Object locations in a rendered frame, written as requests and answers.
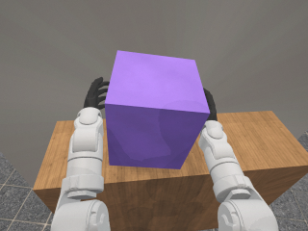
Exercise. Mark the left robot hand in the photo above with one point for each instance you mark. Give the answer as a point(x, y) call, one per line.
point(92, 100)

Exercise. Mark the left robot upper arm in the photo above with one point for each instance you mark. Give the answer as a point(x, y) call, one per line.
point(89, 215)

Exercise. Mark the robot right forearm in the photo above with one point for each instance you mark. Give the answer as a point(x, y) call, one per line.
point(224, 168)

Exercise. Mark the pedestal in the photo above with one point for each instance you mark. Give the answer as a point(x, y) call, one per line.
point(169, 199)

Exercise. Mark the right robot hand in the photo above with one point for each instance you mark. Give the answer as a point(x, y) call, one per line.
point(211, 105)

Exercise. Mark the carton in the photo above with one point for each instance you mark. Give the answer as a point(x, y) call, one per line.
point(155, 108)

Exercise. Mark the right robot upper arm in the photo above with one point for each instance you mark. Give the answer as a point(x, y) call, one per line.
point(245, 215)

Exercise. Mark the robot left forearm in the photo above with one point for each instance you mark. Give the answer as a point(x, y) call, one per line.
point(84, 161)

